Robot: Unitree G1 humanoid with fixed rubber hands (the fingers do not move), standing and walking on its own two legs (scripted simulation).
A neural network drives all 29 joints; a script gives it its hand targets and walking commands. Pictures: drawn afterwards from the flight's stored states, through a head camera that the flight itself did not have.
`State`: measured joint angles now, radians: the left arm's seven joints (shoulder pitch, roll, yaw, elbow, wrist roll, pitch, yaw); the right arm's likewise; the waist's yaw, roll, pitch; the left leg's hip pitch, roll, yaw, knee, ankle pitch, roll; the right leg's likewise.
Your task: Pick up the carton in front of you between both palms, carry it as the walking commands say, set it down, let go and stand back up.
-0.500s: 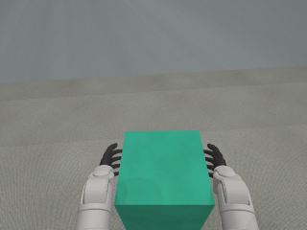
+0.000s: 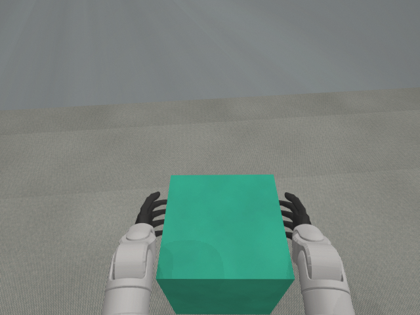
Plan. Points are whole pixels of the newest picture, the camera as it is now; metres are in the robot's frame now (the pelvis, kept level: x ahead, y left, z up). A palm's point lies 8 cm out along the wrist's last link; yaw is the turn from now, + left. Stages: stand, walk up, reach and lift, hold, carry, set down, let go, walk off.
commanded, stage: carry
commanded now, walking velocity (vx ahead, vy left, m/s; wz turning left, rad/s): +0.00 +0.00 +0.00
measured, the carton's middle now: (222, 247) +0.28 +0.00 -0.04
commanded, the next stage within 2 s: hold in 0.02 s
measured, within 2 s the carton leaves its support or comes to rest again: neither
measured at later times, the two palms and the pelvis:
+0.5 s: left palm (137, 250) +0.24 +0.15 +0.05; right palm (298, 232) +0.28 -0.14 +0.04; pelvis -0.02 -0.03 +0.01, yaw +8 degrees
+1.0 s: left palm (147, 239) +0.26 +0.14 +0.05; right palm (302, 220) +0.30 -0.16 +0.04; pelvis -0.02 -0.05 +0.01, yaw +9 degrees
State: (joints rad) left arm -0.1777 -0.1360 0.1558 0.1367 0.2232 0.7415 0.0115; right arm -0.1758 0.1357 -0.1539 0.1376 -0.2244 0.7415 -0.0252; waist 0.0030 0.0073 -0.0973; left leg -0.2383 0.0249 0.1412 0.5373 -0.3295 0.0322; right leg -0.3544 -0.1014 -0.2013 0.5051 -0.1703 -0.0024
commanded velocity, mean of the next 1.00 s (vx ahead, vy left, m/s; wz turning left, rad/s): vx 0.00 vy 0.00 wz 0.00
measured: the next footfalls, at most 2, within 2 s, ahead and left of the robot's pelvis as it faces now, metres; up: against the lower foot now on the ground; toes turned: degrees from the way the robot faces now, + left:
none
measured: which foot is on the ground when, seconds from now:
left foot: down 0.00-1.00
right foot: down 0.00-1.00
